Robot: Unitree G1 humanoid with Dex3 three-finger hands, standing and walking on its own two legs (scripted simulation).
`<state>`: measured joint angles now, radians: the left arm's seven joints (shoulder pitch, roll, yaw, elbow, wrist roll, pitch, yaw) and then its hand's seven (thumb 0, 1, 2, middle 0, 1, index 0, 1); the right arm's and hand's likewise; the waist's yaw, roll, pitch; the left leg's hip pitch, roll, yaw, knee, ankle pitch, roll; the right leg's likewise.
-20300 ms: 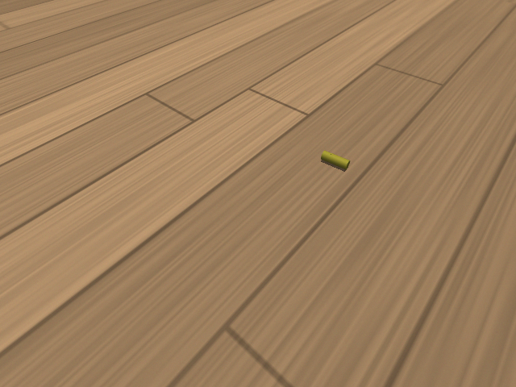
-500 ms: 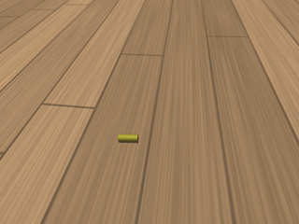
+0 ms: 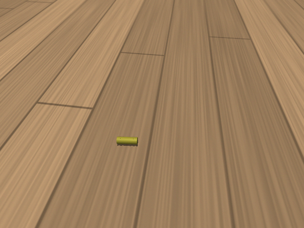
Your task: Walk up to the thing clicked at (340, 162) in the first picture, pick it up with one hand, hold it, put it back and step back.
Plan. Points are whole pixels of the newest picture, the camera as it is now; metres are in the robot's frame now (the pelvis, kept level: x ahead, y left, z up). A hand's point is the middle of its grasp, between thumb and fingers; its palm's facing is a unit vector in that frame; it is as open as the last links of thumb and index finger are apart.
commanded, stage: walk up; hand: left
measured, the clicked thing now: (127, 140) +0.85 +0.20 -0.74
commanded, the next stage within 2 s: stand in 0.90 s
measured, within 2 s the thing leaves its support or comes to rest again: neither
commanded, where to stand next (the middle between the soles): +0.43 -0.01 m, yaw -4 degrees
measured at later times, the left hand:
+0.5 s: hand out of the picture +0.08 +0.27 -0.15, palm faces +0.01 -0.93 -0.37, open 7.4 cm
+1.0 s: hand out of the picture +0.10 +0.27 -0.14, palm faces +0.01 -0.94 -0.34, open 7.4 cm
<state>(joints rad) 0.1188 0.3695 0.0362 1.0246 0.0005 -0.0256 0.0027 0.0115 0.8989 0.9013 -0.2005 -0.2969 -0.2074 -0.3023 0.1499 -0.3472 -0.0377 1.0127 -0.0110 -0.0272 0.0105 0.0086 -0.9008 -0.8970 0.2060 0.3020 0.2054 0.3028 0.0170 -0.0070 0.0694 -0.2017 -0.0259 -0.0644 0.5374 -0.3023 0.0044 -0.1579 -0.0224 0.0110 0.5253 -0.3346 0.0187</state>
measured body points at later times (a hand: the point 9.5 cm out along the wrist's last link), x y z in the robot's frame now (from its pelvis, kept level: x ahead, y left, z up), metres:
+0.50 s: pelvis +0.00 +0.01 +0.00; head +0.03 +0.00 +0.45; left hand +0.08 +0.32 -0.12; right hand +0.10 -0.29 -0.13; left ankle +0.00 +0.12 -0.73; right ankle -0.02 -0.12 -0.73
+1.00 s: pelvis +0.01 +0.01 +0.01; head +0.02 +0.01 +0.46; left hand +0.10 +0.31 -0.12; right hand +0.12 -0.28 -0.11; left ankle +0.00 +0.12 -0.73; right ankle -0.02 -0.12 -0.73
